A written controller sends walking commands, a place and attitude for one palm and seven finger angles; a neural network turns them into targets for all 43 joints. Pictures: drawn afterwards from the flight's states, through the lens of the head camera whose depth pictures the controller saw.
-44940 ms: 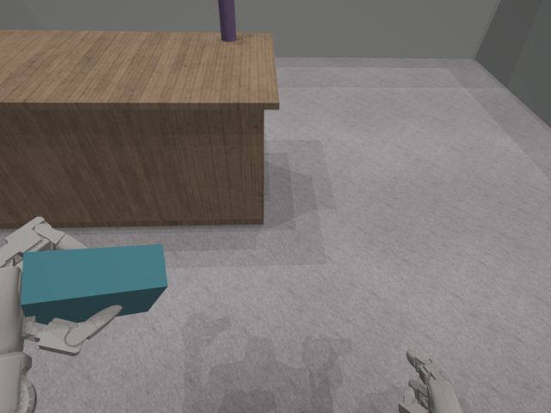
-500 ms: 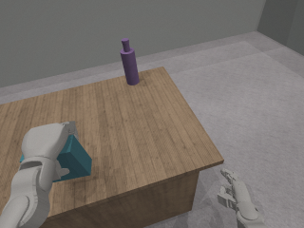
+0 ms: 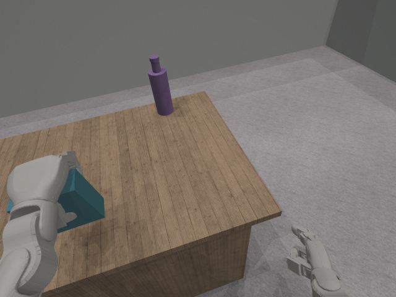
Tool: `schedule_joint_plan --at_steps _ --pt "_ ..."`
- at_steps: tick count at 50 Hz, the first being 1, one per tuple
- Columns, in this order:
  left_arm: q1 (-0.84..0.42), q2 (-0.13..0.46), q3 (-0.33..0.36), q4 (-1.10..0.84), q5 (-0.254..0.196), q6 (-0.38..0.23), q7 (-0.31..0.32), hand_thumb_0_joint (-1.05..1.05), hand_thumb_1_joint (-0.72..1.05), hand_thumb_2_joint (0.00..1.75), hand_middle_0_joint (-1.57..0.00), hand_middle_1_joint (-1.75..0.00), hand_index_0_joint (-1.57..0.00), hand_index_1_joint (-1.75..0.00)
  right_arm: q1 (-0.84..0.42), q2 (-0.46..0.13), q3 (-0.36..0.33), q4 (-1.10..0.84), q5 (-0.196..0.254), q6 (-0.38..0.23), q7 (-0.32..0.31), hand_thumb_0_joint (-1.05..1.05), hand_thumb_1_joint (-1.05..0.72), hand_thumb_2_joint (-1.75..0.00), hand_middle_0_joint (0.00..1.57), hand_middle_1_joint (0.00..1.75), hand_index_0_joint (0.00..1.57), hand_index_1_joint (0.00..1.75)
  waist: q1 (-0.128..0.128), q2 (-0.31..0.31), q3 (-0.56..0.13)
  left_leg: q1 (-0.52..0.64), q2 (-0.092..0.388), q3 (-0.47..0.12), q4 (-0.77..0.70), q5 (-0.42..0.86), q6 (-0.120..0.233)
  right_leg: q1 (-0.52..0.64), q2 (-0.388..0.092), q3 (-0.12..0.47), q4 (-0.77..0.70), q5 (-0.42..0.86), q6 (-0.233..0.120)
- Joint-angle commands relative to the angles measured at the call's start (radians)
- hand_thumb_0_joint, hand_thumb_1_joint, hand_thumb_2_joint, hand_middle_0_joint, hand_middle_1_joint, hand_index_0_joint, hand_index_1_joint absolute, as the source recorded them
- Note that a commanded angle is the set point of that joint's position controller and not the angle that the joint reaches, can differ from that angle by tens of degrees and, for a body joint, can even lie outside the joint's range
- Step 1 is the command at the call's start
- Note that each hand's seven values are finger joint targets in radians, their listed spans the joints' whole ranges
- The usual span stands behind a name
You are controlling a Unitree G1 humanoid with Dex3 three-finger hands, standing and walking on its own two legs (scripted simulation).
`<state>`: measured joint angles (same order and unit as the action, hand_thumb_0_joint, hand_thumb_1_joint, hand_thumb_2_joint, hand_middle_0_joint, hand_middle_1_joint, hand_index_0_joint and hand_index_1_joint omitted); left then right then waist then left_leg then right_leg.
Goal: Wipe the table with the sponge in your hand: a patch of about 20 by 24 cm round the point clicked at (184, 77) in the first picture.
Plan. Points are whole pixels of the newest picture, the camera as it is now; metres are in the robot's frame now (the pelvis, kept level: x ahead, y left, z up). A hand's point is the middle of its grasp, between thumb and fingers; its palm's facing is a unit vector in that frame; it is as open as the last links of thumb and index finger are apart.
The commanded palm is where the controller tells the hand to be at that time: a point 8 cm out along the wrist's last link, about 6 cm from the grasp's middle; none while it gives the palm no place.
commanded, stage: move the sponge above the wiping area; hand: left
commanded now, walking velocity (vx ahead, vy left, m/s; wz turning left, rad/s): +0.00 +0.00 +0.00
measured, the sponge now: (68, 208) +0.23 +0.32 +0.07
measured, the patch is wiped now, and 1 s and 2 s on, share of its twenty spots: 0.00 0.00 0.00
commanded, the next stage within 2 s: none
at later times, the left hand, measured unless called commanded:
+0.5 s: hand (64, 201) +0.22 +0.30 +0.11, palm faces +0.10 -0.10 -0.99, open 9.4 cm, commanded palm +0.19 +0.28 +0.16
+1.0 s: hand (87, 208) +0.24 +0.28 +0.07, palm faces -0.03 -0.14 -0.99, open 9.4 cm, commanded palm +0.21 +0.26 +0.14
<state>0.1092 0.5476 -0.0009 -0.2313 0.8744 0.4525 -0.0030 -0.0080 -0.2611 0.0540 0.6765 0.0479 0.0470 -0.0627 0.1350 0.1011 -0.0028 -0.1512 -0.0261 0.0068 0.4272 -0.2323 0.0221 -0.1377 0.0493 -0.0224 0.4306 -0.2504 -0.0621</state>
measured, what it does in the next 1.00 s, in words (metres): stands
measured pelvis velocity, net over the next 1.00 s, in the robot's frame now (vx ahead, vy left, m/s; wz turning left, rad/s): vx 0.00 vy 0.01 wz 0.00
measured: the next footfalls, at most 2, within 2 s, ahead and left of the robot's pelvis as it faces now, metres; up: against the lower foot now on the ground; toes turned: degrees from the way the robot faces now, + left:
none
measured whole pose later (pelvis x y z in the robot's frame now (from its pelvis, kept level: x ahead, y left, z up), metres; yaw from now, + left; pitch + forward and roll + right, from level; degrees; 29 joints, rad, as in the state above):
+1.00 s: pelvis +0.00 +0.01 +0.00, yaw +0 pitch -2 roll +0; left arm 0.05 0.40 -0.16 -0.07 0.91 0.60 0.00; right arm -0.03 -0.27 0.05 0.68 0.06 0.08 -0.05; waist 0.10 0.12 -0.02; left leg -0.16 -0.05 0.01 0.40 -0.21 0.04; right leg -0.16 0.03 -0.02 0.43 -0.24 -0.05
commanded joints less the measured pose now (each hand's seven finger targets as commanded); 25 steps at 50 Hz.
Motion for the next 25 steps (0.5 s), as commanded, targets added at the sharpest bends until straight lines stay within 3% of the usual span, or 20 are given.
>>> schedule_joint_plan --at_steps 1,2,4,7,8,9,10,12,13,14,15,17,18,20,23,25 --pt "-0.173 0.164 0.077 -0.081 -0.006 0.081 0.0 0.0 0.1 1.3 -1.2 -1.6 -1.2 -1.6 -0.241 -0.103 -0.031 -0.186 0.015 -0.05 -0.004 0.0 -0.9 -0.9 0.2 0.3 0.2 0.3 -0.013 -0.05 -0.148 0.004 -0.004 -0.088 -0.038 0.244 0.015 0.034 -0.056 0.132 -0.064 0.228 -0.008" --pt "-0.182 0.136 0.029 -0.096 -0.003 0.09 -0.023 0.0 0.1 1.3 -1.2 -1.6 -1.2 -1.6 -0.25 -0.103 -0.03 -0.194 0.017 -0.047 -0.008 0.0 -0.9 -0.9 0.2 0.3 0.2 0.3 -0.025 -0.054 -0.146 0.007 -0.007 -0.084 -0.035 0.242 0.021 0.03 -0.058 0.131 -0.064 0.23 -0.004" --pt "-0.22 0.129 -0.004 -0.126 0.011 0.08 -0.056 0.0 0.1 1.3 -1.2 -1.6 -1.2 -1.6 -0.248 -0.099 -0.026 -0.209 0.015 -0.057 -0.012 0.0 -0.9 -0.9 0.2 0.3 0.2 0.3 -0.035 -0.07 -0.171 0.018 -0.009 -0.078 -0.03 0.217 0.032 0.025 -0.057 0.127 -0.062 0.198 0.0" --pt "-0.269 0.212 0.056 -0.163 0.046 0.009 -0.068 0.0 0.1 1.3 -1.2 -1.6 -1.2 -1.6 -0.222 -0.095 -0.028 -0.208 -0.003 -0.063 -0.018 0.0 -0.9 -0.9 0.2 0.3 0.2 0.3 -0.027 -0.107 -0.225 0.043 -0.013 -0.079 -0.02 0.23 0.043 0.041 -0.06 0.135 -0.058 0.209 0.004" --pt "-0.305 0.274 0.116 -0.211 0.064 -0.021 -0.053 0.0 0.1 1.3 -1.2 -1.6 -1.2 -1.6 -0.235 -0.093 -0.027 -0.207 -0.011 -0.071 -0.023 0.0 -0.9 -0.9 0.2 0.3 0.2 0.3 -0.017 -0.1 -0.254 0.069 -0.013 -0.085 -0.013 0.236 0.044 0.049 -0.046 0.17 -0.06 0.209 -0.008" --pt "-0.29 0.245 0.109 -0.229 0.065 -0.059 -0.037 0.0 0.1 1.3 -1.2 -1.6 -1.2 -1.6 -0.212 -0.079 -0.029 -0.211 -0.015 -0.08 -0.027 0.0 -0.9 -0.9 0.2 0.3 0.2 0.3 -0.016 -0.093 -0.284 0.072 -0.011 -0.075 -0.006 0.263 0.047 0.075 -0.054 0.144 -0.048 0.234 -0.002" --pt "-0.267 0.286 0.162 -0.223 0.077 -0.091 -0.015 0.0 0.1 1.3 -1.2 -1.6 -1.2 -1.6 -0.196 -0.078 -0.034 -0.199 -0.021 -0.087 -0.027 0.0 -0.9 -0.9 0.2 0.3 0.2 0.3 0.0 -0.086 -0.283 0.082 -0.011 -0.083 -0.005 0.28 0.041 0.065 -0.053 0.153 -0.053 0.235 -0.008" --pt "-0.283 0.268 0.171 -0.21 0.085 -0.131 0.032 0.0 0.1 1.3 -1.2 -1.6 -1.2 -1.6 -0.181 -0.077 -0.043 -0.182 -0.024 -0.092 -0.027 0.0 -0.9 -0.9 0.2 0.3 0.2 0.3 0.003 -0.033 -0.267 0.093 -0.004 -0.09 -0.012 0.296 0.032 0.045 -0.048 0.155 -0.061 0.238 -0.019" --pt "-0.271 0.304 0.218 -0.189 0.091 -0.123 0.057 0.0 0.1 1.3 -1.2 -1.6 -1.2 -1.6 -0.193 -0.083 -0.042 -0.169 -0.026 -0.094 -0.025 0.0 -0.9 -0.9 0.2 0.3 0.2 0.3 0.015 -0.01 -0.234 0.088 -0.004 -0.107 -0.02 0.275 0.029 0.032 -0.035 0.183 -0.078 0.2 -0.033" --pt "-0.308 0.237 0.168 -0.176 0.094 -0.118 0.076 0.0 0.1 1.3 -1.2 -1.6 -1.2 -1.6 -0.196 -0.074 -0.04 -0.169 -0.02 -0.095 -0.021 0.0 -0.9 -0.9 0.2 0.3 0.2 0.3 0.006 0.007 -0.234 0.084 0.002 -0.099 -0.024 0.279 0.023 0.021 -0.044 0.154 -0.071 0.198 -0.029" --pt "-0.26 0.229 0.182 -0.152 0.082 -0.105 0.097 0.0 0.1 1.3 -1.2 -1.6 -1.2 -1.6 -0.187 -0.075 -0.049 -0.165 -0.017 -0.097 -0.015 0.0 -0.9 -0.9 0.2 0.3 0.2 0.3 0.016 0.019 -0.221 0.075 0.006 -0.096 -0.026 0.284 0.017 0.025 -0.045 0.147 -0.07 0.198 -0.03" --pt "-0.232 0.173 0.144 -0.118 0.058 -0.054 0.115 0.0 0.1 1.3 -1.2 -1.6 -1.2 -1.6 -0.21 -0.081 -0.051 -0.162 -0.008 -0.088 -0.003 0.0 -0.9 -0.9 0.2 0.3 0.2 0.3 0.014 0.028 -0.205 0.056 0.009 -0.091 -0.034 0.284 0.006 0.025 -0.05 0.136 -0.066 0.215 -0.027" --pt "-0.198 0.181 0.165 -0.101 0.044 -0.018 0.118 0.0 0.1 1.3 -1.2 -1.6 -1.2 -1.6 -0.239 -0.086 -0.05 -0.159 -0.005 -0.086 0.003 0.0 -0.9 -0.9 0.2 0.3 0.2 0.3 0.024 0.04 -0.183 0.048 0.004 -0.092 -0.039 0.269 0.004 0.029 -0.044 0.156 -0.072 0.201 -0.035" --pt "-0.149 0.084 0.059 -0.103 0.015 0.038 0.092 0.0 0.1 1.3 -1.2 -1.6 -1.2 -1.6 -0.249 -0.084 -0.048 -0.18 0.006 -0.077 0.012 0.0 -0.9 -0.9 0.2 0.3 0.2 0.3 0.007 -0.014 -0.171 0.028 0.008 -0.08 -0.048 0.256 0.005 0.036 -0.053 0.119 -0.066 0.204 -0.016" --pt "-0.178 0.069 0.005 -0.078 0.011 0.093 0.039 0.0 0.1 1.3 -1.2 -1.6 -1.2 -1.6 -0.276 -0.096 -0.039 -0.182 0.016 -0.06 0.001 0.0 -0.9 -0.9 0.2 0.3 0.2 0.3 -0.021 -0.079 -0.134 0.015 0.001 -0.086 -0.058 0.195 0.015 0.005 -0.044 0.137 -0.087 0.145 -0.012" --pt "-0.249 0.035 -0.073 -0.092 0.027 0.085 0.007 0.0 0.1 1.3 -1.2 -1.6 -1.2 -1.6 -0.252 -0.091 -0.035 -0.196 0.017 -0.064 -0.006 0.0 -0.9 -0.9 0.2 0.3 0.2 0.3 -0.042 -0.109 -0.138 0.012 0.0 -0.085 -0.063 0.154 0.027 -0.009 -0.05 0.112 -0.085 0.101 0.0"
